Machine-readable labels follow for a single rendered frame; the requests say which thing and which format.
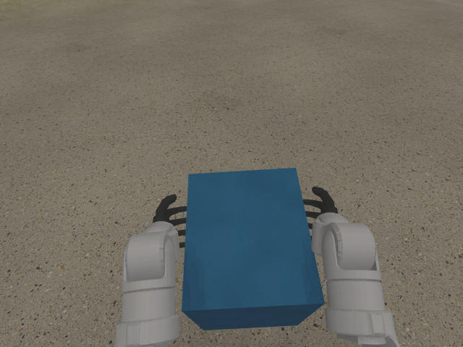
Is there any robot left forearm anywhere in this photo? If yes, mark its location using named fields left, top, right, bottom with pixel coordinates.
left=114, top=221, right=181, bottom=347

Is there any right robot hand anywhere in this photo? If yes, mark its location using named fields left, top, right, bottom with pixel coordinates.
left=303, top=187, right=338, bottom=240

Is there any left robot hand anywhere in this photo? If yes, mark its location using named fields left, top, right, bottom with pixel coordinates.
left=153, top=194, right=187, bottom=248

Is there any robot right forearm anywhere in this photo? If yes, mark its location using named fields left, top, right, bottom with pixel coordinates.
left=311, top=213, right=400, bottom=347

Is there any carton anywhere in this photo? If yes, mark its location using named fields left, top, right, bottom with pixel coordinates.
left=182, top=168, right=325, bottom=330

